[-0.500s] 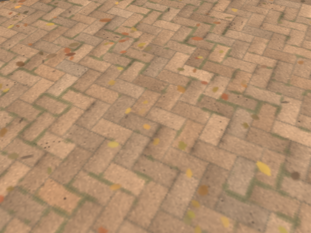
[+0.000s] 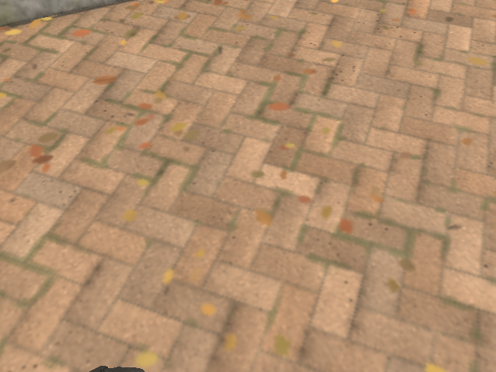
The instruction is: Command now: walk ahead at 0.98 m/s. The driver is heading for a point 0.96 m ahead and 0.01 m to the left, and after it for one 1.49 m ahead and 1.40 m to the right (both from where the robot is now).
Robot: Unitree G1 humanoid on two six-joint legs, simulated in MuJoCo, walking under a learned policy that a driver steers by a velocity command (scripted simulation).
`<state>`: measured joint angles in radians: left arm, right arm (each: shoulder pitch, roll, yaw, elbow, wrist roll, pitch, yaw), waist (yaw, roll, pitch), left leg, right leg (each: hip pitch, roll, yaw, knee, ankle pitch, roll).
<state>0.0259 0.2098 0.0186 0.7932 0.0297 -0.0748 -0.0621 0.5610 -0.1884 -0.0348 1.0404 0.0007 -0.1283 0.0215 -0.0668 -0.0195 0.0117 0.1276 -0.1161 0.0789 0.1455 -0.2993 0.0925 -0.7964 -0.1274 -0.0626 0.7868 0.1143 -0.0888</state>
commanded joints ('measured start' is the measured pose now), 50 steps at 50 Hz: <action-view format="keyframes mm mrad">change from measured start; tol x32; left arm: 1 -135 36 -8 -81 -13 -10 -3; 8 531 285 89 83 31 -5 77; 32 583 67 22 131 -63 -53 55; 47 45 95 16 -56 -55 -50 -3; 50 434 231 85 20 -37 -21 -12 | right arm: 1 -11 -138 -11 -56 7 -27 -14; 24 -646 -84 42 -361 -19 37 44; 31 18 -355 -64 -180 -65 48 -38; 50 -329 -279 -29 -211 -3 25 -110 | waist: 1 28 30 169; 7 318 144 -200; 9 183 -255 -407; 20 57 20 162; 30 -195 -105 -213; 32 -36 340 -449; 40 120 23 102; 50 277 145 -193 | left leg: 1 -201 253 -70 -174 661 58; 6 54 317 -35 450 1355 30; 9 -762 19 -149 1408 -147 20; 23 -638 195 42 504 523 1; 29 -263 42 42 401 222 79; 32 368 534 -924 184 -241 251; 38 -300 323 -330 20 161 117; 41 -385 260 -55 20 847 50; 50 -356 219 70 735 1009 -144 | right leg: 1 216 71 -78 -186 99 -25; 7 840 156 -19 -271 -269 -121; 9 1280 -276 871 -445 -725 -291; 10 1169 -209 774 -513 -714 -240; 15 628 -62 353 -649 -458 -140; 24 664 0 70 -827 215 -79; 29 925 -59 20 -209 858 -39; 32 171 233 155 764 -582 -20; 50 808 226 -6 -226 141 -32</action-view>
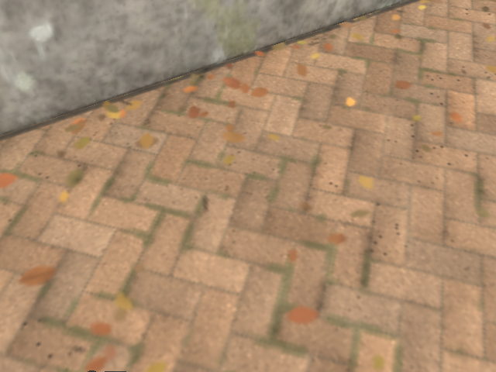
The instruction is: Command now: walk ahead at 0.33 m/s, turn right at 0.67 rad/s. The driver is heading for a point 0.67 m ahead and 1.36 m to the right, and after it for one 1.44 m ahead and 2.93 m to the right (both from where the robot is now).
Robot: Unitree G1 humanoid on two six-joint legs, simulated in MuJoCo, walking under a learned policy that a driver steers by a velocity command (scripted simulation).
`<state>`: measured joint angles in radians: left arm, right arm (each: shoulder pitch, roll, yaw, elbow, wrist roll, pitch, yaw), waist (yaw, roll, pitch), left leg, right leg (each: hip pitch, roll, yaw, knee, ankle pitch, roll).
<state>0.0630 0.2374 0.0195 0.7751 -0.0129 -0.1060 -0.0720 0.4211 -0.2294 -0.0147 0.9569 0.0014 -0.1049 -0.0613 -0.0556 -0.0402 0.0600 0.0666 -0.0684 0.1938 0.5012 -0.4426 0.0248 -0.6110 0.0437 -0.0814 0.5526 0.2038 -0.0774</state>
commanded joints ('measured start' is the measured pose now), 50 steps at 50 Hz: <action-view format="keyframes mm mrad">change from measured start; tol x32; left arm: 1 484 206 83 73 -1 24 20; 7 66 178 66 -171 3 57 51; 50 306 387 175 -239 -11 175 89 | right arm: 1 -225 -186 -39 -144 -6 6 -6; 50 -279 -113 -93 -339 -29 99 62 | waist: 1 284 -31 -209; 46 43 212 -156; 50 66 -329 -131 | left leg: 1 -424 33 -35 777 357 -101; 2 -723 -76 -175 1126 -248 -115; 23 -434 -11 -387 -35 269 -79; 27 -125 498 -812 -194 583 250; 46 -178 418 -127 -158 438 145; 49 -387 320 5 163 274 -12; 50 -779 168 57 535 -226 -116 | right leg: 1 702 -54 144 -101 215 -91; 2 849 -215 495 53 743 -227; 3 952 -377 797 -87 533 -393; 6 482 -242 715 -281 -235 -298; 12 298 -62 508 -184 145 -182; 23 384 -26 724 -95 -250 -60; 26 26 210 381 363 -905 57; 32 -82 -11 166 789 -554 167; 46 190 -118 6 182 -536 98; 50 705 -363 524 -122 192 -160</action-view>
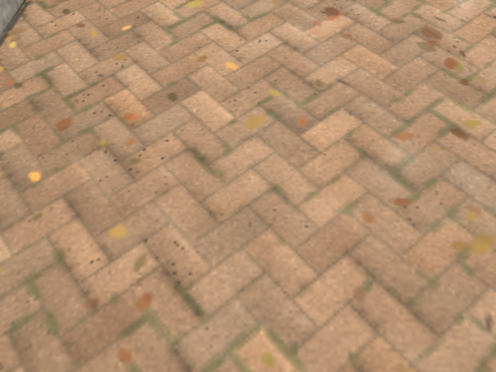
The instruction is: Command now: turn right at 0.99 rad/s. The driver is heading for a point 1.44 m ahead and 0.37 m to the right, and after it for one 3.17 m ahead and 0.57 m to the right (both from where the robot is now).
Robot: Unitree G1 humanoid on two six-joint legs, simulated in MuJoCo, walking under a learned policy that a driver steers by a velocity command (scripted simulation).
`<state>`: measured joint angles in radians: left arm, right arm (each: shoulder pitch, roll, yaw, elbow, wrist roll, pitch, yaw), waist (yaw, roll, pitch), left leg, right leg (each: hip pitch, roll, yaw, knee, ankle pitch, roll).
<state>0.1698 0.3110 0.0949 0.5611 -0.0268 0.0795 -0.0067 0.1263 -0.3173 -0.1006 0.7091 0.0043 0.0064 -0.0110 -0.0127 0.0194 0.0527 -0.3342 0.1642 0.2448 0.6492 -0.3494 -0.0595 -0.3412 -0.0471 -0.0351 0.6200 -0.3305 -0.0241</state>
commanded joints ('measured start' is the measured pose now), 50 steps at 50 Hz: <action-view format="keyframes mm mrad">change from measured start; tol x32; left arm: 1 156 306 89 -63 47 -47 13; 50 231 70 -23 137 72 -181 13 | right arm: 1 -103 -46 -10 -140 -38 -23 0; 50 -46 -54 9 -117 -37 15 110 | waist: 1 80 -323 -230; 21 -23 -210 -173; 24 48 255 -186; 50 61 -140 78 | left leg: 1 -480 -135 -241 554 -333 -33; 20 -50 -251 -382 -114 70 20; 23 332 126 -675 -302 473 203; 32 182 20 -441 -316 436 285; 36 58 14 -560 -411 -185 283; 41 -680 -168 -350 240 -169 92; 50 -630 -96 -279 584 210 69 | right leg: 1 365 -333 622 -238 641 -354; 21 102 4 638 -107 346 -120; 23 -184 220 371 209 -293 -12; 28 -296 85 184 666 -102 103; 40 683 -212 305 -358 -117 -72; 42 534 -393 623 -445 -469 -208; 50 337 -202 35 -534 9 -63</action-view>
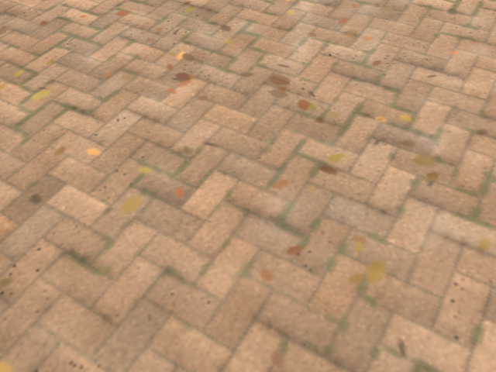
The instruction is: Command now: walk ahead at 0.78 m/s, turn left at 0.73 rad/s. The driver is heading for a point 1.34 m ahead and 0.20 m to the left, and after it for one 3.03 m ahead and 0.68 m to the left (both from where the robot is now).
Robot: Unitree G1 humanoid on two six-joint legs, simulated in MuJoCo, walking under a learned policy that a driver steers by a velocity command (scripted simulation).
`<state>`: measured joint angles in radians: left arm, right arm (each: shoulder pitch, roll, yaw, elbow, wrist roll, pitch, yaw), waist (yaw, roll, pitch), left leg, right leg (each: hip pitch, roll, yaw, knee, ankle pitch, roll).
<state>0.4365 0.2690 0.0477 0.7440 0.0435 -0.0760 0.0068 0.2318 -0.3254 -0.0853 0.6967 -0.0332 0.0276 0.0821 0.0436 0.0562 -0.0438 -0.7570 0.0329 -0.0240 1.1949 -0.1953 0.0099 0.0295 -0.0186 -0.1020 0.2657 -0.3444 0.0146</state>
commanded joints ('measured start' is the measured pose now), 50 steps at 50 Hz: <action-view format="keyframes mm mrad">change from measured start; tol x64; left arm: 1 -24 111 24 -33 4 -29 0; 50 43 215 69 91 -56 -17 -31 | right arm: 1 -180 -44 -3 -115 -1 -5 20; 50 -331 -19 120 -199 4 -107 -58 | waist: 1 6 -173 191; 50 53 -98 123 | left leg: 1 -213 41 0 0 71 6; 10 452 -159 259 -372 -190 222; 13 1178 219 -790 -848 -555 416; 33 945 119 96 -711 1472 14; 35 662 -1 155 111 1084 0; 36 68 -204 53 547 -277 -68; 50 361 1 39 -594 324 -48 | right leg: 1 -26 -233 68 -186 52 -98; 10 62 -281 -159 397 1459 -82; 13 -805 61 63 1321 -119 7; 31 -509 75 -52 316 489 -140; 36 425 -149 555 334 325 -414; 50 -322 15 480 -101 486 -247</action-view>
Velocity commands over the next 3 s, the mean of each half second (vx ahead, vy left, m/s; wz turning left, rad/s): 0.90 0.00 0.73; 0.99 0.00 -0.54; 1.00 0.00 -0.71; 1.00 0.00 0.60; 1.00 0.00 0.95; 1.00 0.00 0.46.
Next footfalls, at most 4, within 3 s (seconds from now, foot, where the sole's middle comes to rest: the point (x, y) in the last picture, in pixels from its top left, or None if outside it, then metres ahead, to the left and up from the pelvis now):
0.22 left None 0.30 0.14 -0.77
0.70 right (207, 284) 0.78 0.23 -0.77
1.10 left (142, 192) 1.15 0.50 -0.77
1.52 right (232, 127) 1.50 0.20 -0.77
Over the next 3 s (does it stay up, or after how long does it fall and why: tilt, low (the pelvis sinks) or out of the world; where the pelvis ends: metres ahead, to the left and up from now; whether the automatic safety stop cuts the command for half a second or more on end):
stays up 2.61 0.57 -0.01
